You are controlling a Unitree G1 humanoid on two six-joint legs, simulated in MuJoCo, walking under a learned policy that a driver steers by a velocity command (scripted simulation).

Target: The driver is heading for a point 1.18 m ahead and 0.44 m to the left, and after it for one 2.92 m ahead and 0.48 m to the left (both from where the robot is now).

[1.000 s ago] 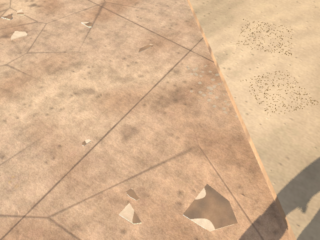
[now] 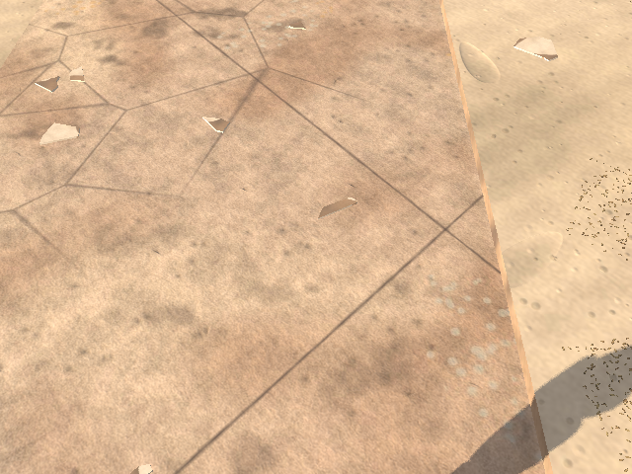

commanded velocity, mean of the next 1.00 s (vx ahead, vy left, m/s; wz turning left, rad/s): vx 0.98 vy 0.00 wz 0.91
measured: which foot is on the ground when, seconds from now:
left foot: up 0.00-0.12, down 0.14-0.56, up 0.58-0.98, down 1.00-1.00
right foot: down 0.00-0.14, up 0.16-0.54, down 0.56-1.00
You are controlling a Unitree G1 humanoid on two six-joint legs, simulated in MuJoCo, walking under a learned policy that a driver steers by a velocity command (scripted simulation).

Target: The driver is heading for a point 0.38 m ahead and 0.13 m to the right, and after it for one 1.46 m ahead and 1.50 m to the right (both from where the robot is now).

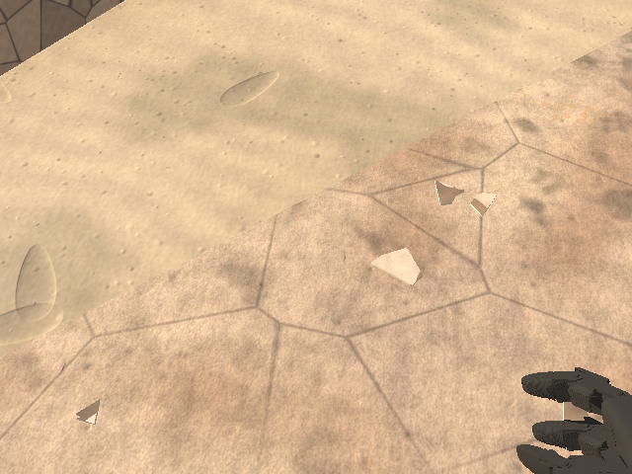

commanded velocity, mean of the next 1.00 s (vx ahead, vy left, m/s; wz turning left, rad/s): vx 0.17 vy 0.00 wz -0.52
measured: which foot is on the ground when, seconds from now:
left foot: down 0.00-0.50, up 0.52-0.90, down 0.92-1.00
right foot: down 0.00-0.00, up 0.02-0.46, down 0.48-0.92, up 0.94-1.00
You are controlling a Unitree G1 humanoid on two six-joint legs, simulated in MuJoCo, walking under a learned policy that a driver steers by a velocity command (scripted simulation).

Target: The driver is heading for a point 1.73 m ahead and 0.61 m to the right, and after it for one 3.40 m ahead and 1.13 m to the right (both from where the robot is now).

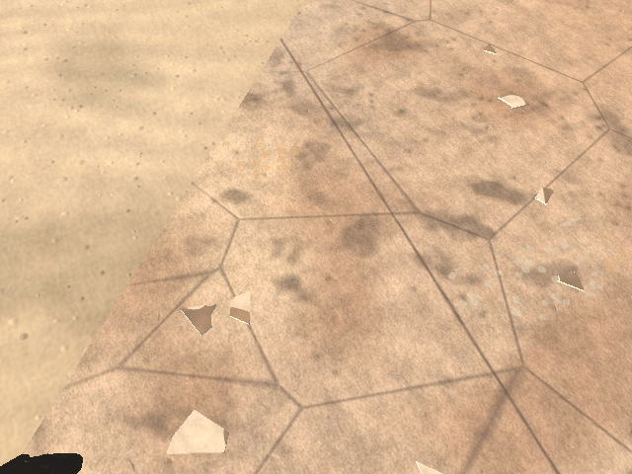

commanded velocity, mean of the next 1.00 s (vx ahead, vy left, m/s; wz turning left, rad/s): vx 0.67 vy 0.00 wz -0.75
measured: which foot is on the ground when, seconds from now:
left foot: down 0.00-0.48, up 0.50-0.88, down 0.90-1.00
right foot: up 0.00-0.46, down 0.48-0.92, up 0.94-1.00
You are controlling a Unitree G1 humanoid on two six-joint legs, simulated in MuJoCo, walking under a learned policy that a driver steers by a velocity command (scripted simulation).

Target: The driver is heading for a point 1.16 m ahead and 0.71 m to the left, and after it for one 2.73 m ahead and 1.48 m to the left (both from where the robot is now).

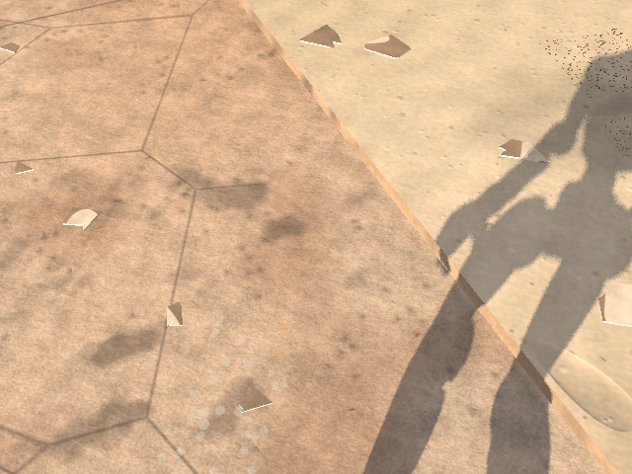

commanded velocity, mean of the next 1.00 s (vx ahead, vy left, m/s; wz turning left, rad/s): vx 0.99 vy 0.00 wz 0.67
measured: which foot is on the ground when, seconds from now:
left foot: down 0.00-0.34, up 0.36-0.78, down 0.80-1.00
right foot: up 0.00-0.34, down 0.36-0.80, up 0.82-1.00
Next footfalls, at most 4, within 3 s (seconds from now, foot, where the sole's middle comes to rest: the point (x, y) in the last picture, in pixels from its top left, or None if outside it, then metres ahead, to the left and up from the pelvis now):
0.36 right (385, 430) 0.56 -0.12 -0.75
0.80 left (244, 294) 0.90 0.20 -0.75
1.22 right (199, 170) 1.33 0.36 -0.75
1.68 left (34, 181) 1.27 0.82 -0.75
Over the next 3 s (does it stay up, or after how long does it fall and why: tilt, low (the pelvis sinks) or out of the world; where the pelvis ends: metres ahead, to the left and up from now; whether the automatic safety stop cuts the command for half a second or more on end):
stays up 1.96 1.59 -0.02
